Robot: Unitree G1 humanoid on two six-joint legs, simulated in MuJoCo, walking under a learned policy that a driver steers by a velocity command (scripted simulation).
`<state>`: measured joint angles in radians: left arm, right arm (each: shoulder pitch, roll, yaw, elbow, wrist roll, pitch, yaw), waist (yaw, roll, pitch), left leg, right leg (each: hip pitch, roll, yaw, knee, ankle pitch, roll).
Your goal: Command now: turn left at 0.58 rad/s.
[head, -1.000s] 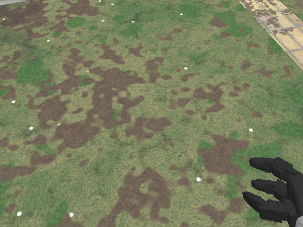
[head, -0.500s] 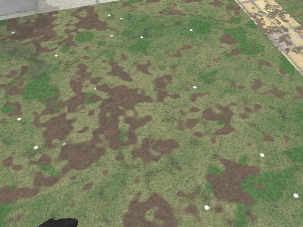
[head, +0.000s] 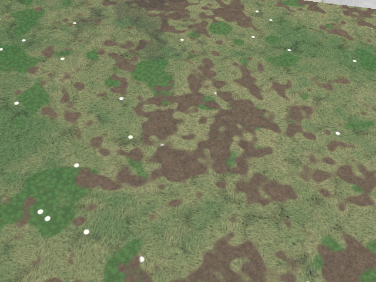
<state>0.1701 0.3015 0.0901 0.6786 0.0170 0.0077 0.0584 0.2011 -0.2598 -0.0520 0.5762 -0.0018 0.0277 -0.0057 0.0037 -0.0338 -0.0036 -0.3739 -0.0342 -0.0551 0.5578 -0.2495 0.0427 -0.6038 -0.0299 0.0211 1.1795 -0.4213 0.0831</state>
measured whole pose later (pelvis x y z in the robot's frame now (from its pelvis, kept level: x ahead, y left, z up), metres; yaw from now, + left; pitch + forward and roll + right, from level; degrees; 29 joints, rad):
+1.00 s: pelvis -0.03 -0.07 +0.00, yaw -19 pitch +3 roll +3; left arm 0.23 0.26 0.04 0.56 0.00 0.02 0.01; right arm 0.13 -0.30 -0.09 0.66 -0.01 0.02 -0.05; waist 0.01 0.03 0.02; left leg -0.61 0.00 -0.04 1.19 -0.37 -0.09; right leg -0.37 0.04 0.07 0.57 -0.25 -0.06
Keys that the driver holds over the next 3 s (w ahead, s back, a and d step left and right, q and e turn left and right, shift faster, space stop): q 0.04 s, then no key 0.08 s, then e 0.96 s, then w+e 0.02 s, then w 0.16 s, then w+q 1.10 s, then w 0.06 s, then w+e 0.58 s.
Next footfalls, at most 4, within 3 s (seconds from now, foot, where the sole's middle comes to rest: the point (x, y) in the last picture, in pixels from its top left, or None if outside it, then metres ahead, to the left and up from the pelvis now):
0.28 right None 0.06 -0.14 -0.77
0.80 right None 0.00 -0.16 -0.77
1.30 left None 0.07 0.03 -0.77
1.66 right None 0.17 -0.30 -0.77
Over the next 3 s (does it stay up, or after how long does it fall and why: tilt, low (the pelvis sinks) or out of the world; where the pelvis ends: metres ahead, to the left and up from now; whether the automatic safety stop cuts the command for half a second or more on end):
stays up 0.82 -0.22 0.01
